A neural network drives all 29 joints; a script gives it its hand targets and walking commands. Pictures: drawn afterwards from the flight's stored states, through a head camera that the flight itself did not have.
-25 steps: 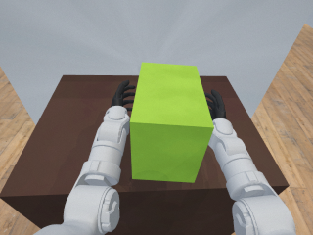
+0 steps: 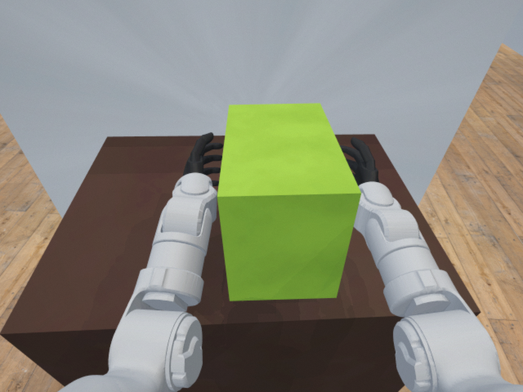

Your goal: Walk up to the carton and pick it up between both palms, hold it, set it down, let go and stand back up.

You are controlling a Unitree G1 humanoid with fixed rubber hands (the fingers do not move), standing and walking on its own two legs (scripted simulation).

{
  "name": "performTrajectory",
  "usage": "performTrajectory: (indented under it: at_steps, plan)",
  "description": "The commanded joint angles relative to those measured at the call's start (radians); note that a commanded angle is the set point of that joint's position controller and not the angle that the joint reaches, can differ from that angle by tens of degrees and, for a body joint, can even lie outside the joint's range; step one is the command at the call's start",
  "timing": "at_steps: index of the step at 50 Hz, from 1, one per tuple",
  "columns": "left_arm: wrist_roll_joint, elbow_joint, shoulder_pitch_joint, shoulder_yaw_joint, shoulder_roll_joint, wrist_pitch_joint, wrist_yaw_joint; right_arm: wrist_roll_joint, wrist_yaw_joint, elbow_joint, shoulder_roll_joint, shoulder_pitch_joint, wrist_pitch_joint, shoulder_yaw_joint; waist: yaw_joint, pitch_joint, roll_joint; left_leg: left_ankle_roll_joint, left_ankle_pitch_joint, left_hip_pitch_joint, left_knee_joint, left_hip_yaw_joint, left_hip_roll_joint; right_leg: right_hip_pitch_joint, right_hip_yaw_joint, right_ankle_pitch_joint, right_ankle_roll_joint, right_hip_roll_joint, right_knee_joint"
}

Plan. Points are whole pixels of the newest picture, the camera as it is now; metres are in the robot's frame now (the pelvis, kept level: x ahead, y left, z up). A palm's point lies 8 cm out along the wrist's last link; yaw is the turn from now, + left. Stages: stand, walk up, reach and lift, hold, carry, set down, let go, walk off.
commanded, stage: reach and lift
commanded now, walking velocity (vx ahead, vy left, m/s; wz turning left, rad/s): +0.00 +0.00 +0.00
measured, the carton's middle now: (278, 193) +0.43 +0.00 +0.11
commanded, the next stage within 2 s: hold in 0.72 s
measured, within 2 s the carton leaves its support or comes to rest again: neither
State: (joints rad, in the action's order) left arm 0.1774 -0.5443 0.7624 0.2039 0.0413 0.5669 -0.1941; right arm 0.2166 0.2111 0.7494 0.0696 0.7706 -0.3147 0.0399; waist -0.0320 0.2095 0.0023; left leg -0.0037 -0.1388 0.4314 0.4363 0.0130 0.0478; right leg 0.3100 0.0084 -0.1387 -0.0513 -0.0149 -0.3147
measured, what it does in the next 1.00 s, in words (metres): stands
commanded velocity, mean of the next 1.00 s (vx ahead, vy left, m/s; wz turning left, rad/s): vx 0.00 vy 0.00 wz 0.00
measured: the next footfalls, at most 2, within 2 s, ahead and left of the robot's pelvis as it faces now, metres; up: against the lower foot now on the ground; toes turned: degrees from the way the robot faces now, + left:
none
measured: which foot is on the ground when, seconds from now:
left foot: down 0.00-1.00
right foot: down 0.00-1.00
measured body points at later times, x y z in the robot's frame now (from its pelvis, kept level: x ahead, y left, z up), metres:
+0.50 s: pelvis +0.00 +0.00 +0.00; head -0.03 +0.02 +0.45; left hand +0.40 +0.13 +0.17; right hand +0.41 -0.13 +0.17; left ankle +0.04 +0.11 -0.74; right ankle +0.01 -0.16 -0.74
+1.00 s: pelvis +0.00 +0.00 +0.00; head -0.05 +0.02 +0.45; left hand +0.39 +0.14 +0.19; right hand +0.40 -0.13 +0.20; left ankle +0.04 +0.11 -0.74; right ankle +0.01 -0.16 -0.74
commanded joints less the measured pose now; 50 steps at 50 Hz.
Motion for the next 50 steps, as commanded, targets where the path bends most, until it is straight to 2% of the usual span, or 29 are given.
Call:
performTrajectory:
  at_steps: [1, 4, 8, 10, 11, 12, 14, 15, 16, 19, 20, 22, 23, 24, 28, 29, 31, 33, 37, 38, 39, 40, 41, 44, 46, 47, 48, 49, 50]
  plan:
    - [-0.204, 0.364, 0.846, -0.560, 0.874, -0.071, 0.121, 0.210, -0.080, -0.548, -0.765, 1.060, 0.042, -0.447, -0.018, 0.580, 0.080, 0.067, 0.331, -0.661, 0.038, -0.078, -0.052, -0.094, -0.025, 0.149, 0.019, 0.119, 0.032]
    - [-0.194, 0.329, 0.846, -0.541, 0.851, -0.058, 0.127, 0.216, -0.070, -0.558, -0.750, 1.082, 0.025, -0.439, -0.016, 0.540, 0.070, 0.059, 0.307, -0.643, 0.041, -0.072, -0.061, -0.077, -0.028, 0.125, 0.017, 0.119, 0.042]
    - [-0.195, 0.354, 0.789, -0.549, 0.838, -0.031, 0.133, 0.237, -0.056, -0.621, -0.741, 1.080, 0.015, -0.464, -0.005, 0.574, 0.076, 0.067, 0.370, -0.657, 0.053, -0.074, -0.062, -0.115, -0.025, 0.181, 0.015, 0.122, 0.041]
    - [-0.202, 0.356, 0.801, -0.570, 0.858, -0.024, 0.132, 0.231, -0.054, -0.603, -0.721, 1.073, 0.002, -0.451, -0.030, 0.546, 0.084, 0.070, 0.341, -0.662, 0.051, -0.079, -0.060, -0.099, -0.028, 0.159, 0.014, 0.120, 0.044]
    - [-0.204, 0.360, 0.793, -0.570, 0.857, -0.017, 0.132, 0.241, -0.054, -0.597, -0.723, 1.060, -0.001, -0.450, -0.031, 0.538, 0.097, 0.074, 0.340, -0.662, 0.048, -0.082, -0.054, -0.090, -0.029, 0.152, 0.013, 0.122, 0.045]
    - [-0.207, 0.388, 0.803, -0.572, 0.856, -0.017, 0.137, 0.241, -0.053, -0.660, -0.732, 1.091, -0.001, -0.459, -0.023, 0.583, 0.071, 0.070, 0.353, -0.670, 0.049, -0.075, -0.058, -0.106, -0.023, 0.169, 0.013, 0.125, 0.044]
    - [-0.205, 0.370, 0.821, -0.566, 0.839, -0.014, 0.135, 0.231, -0.052, -0.590, -0.727, 1.056, -0.017, -0.437, -0.038, 0.532, 0.099, 0.075, 0.310, -0.661, 0.041, -0.078, -0.057, -0.077, -0.029, 0.131, 0.021, 0.121, 0.049]
    - [-0.207, 0.395, 0.846, -0.558, 0.822, -0.019, 0.135, 0.229, -0.055, -0.567, -0.733, 1.043, -0.022, -0.430, -0.024, 0.524, 0.092, 0.075, 0.294, -0.638, 0.035, -0.074, -0.053, -0.074, -0.022, 0.116, 0.020, 0.116, 0.047]
    - [-0.192, 0.337, 0.836, -0.538, 0.817, -0.010, 0.143, 0.216, -0.054, -0.541, -0.727, 1.055, -0.029, -0.415, -0.027, 0.484, 0.084, 0.067, 0.257, -0.620, 0.022, -0.067, -0.058, -0.063, -0.023, 0.084, 0.024, 0.114, 0.058]
    - [-0.188, 0.331, 0.846, -0.527, 0.812, -0.007, 0.147, 0.214, -0.056, -0.558, -0.744, 1.089, -0.031, -0.411, -0.020, 0.494, 0.071, 0.058, 0.224, -0.610, 0.010, -0.065, -0.058, -0.070, -0.028, 0.072, 0.019, 0.114, 0.061]
    - [-0.208, 0.351, 0.862, -0.547, 0.830, -0.009, 0.144, 0.222, -0.054, -0.541, -0.745, 1.068, -0.031, -0.406, -0.037, 0.498, 0.085, 0.068, 0.245, -0.616, 0.013, -0.070, -0.056, -0.084, -0.024, 0.092, 0.023, 0.115, 0.057]
    - [-0.188, 0.317, 0.862, -0.515, 0.799, -0.004, 0.154, 0.215, -0.052, -0.529, -0.746, 1.075, -0.041, -0.403, -0.017, 0.471, 0.057, 0.051, 0.195, -0.587, 0.000, -0.060, -0.062, -0.079, -0.023, 0.055, 0.011, 0.111, 0.063]
    - [-0.191, 0.306, 0.883, -0.521, 0.820, -0.002, 0.152, 0.215, -0.053, -0.516, -0.749, 1.093, -0.041, -0.395, -0.037, 0.462, 0.078, 0.052, 0.165, -0.593, -0.005, -0.059, -0.061, -0.061, -0.025, 0.026, 0.018, 0.109, 0.066]
    - [-0.203, 0.342, 0.894, -0.538, 0.826, -0.006, 0.150, 0.224, -0.057, -0.548, -0.767, 1.119, -0.041, -0.402, -0.018, 0.498, 0.077, 0.053, 0.179, -0.595, 0.001, -0.068, -0.055, -0.076, -0.025, 0.041, 0.017, 0.109, 0.061]
    - [-0.203, 0.339, 0.895, -0.533, 0.820, 0.000, 0.146, 0.229, -0.054, -0.545, -0.756, 1.105, -0.051, -0.405, -0.030, 0.511, 0.077, 0.057, 0.177, -0.604, 0.004, -0.065, -0.059, -0.065, -0.028, 0.042, 0.017, 0.116, 0.059]
    - [-0.206, 0.361, 0.863, -0.537, 0.825, 0.006, 0.145, 0.245, -0.053, -0.585, -0.768, 1.095, -0.051, -0.425, -0.019, 0.521, 0.075, 0.053, 0.238, -0.615, 0.007, -0.063, -0.061, -0.090, -0.025, 0.095, 0.016, 0.117, 0.055]
    - [-0.222, 0.390, 0.878, -0.561, 0.832, 0.009, 0.149, 0.251, -0.043, -0.619, -0.770, 1.101, -0.056, -0.426, -0.037, 0.538, 0.079, 0.056, 0.263, -0.620, 0.022, -0.066, -0.066, -0.108, -0.020, 0.120, 0.015, 0.119, 0.051]
    - [-0.223, 0.392, 0.858, -0.560, 0.831, 0.017, 0.147, 0.266, -0.035, -0.650, -0.766, 1.093, -0.070, -0.438, -0.033, 0.553, 0.084, 0.059, 0.284, -0.624, 0.032, -0.073, -0.066, -0.098, -0.023, 0.140, 0.013, 0.121, 0.049]
    - [-0.244, 0.494, 0.851, -0.602, 0.835, 0.030, 0.141, 0.299, -0.030, -0.721, -0.773, 1.076, -0.085, -0.485, -0.031, 0.626, 0.086, 0.068, 0.367, -0.657, 0.051, -0.076, -0.065, -0.135, -0.022, 0.223, 0.010, 0.127, 0.035]
    - [-0.240, 0.474, 0.858, -0.602, 0.831, 0.037, 0.141, 0.295, -0.027, -0.682, -0.755, 1.055, -0.095, -0.474, -0.044, 0.584, 0.117, 0.075, 0.341, -0.661, 0.050, -0.078, -0.065, -0.118, -0.020, 0.191, 0.014, 0.121, 0.040]
    - [-0.227, 0.451, 0.852, -0.582, 0.819, 0.046, 0.146, 0.291, -0.026, -0.667, -0.747, 1.051, -0.103, -0.457, -0.048, 0.535, 0.098, 0.072, 0.288, -0.639, 0.040, -0.072, -0.067, -0.100, -0.020, 0.141, 0.013, 0.122, 0.049]
    - [-0.242, 0.523, 0.835, -0.605, 0.819, 0.048, 0.147, 0.304, -0.021, -0.706, -0.760, 1.027, -0.108, -0.479, -0.042, 0.609, 0.088, 0.072, 0.357, -0.660, 0.047, -0.076, -0.062, -0.142, -0.022, 0.216, 0.005, 0.125, 0.038]
    - [-0.228, 0.472, 0.807, -0.586, 0.805, 0.064, 0.154, 0.293, -0.014, -0.654, -0.729, 0.985, -0.126, -0.455, -0.060, 0.521, 0.089, 0.073, 0.327, -0.638, 0.043, -0.074, -0.066, -0.127, -0.018, 0.190, 0.008, 0.121, 0.042]
    - [-0.194, 0.421, 0.811, -0.540, 0.764, 0.084, 0.175, 0.284, -0.012, -0.610, -0.725, 1.001, -0.149, -0.434, -0.054, 0.451, 0.082, 0.062, 0.225, -0.604, 0.010, -0.064, -0.067, -0.111, -0.018, 0.096, 0.008, 0.113, 0.062]
    - [-0.226, 0.423, 0.824, -0.560, 0.782, 0.090, 0.181, 0.292, -0.011, -0.631, -0.729, 1.045, -0.151, -0.427, -0.054, 0.475, 0.065, 0.063, 0.213, -0.584, 0.000, -0.063, -0.061, -0.129, -0.015, 0.101, 0.013, 0.115, 0.061]
    - [-0.223, 0.435, 0.860, -0.570, 0.806, 0.091, 0.179, 0.279, -0.013, -0.613, -0.740, 1.050, -0.151, -0.413, -0.066, 0.462, 0.092, 0.065, 0.167, -0.585, -0.007, -0.070, -0.057, -0.107, -0.021, 0.063, 0.015, 0.113, 0.065]
    - [-0.229, 0.450, 0.852, -0.569, 0.811, 0.088, 0.175, 0.297, -0.014, -0.664, -0.749, 1.068, -0.143, -0.427, -0.047, 0.509, 0.089, 0.066, 0.200, -0.586, 0.000, -0.069, -0.057, -0.122, -0.016, 0.090, 0.014, 0.117, 0.055]
    - [-0.226, 0.441, 0.850, -0.569, 0.804, 0.094, 0.173, 0.289, -0.016, -0.617, -0.728, 1.037, -0.157, -0.419, -0.068, 0.459, 0.097, 0.066, 0.192, -0.591, -0.005, -0.074, -0.055, -0.095, -0.017, 0.082, 0.014, 0.116, 0.064]
    - [-0.220, 0.436, 0.862, -0.564, 0.796, 0.095, 0.177, 0.288, -0.018, -0.622, -0.745, 1.051, -0.157, -0.412, -0.054, 0.461, 0.091, 0.064, 0.177, -0.579, -0.009, -0.067, -0.058, -0.111, -0.012, 0.070, 0.016, 0.112, 0.064]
